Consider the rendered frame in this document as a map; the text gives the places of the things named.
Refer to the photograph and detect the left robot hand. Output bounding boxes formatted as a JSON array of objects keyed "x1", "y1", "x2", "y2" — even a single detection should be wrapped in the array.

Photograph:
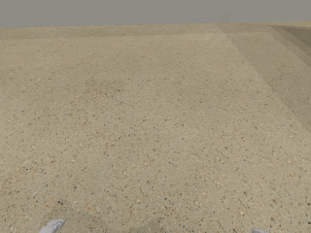
[{"x1": 38, "y1": 218, "x2": 66, "y2": 233}]

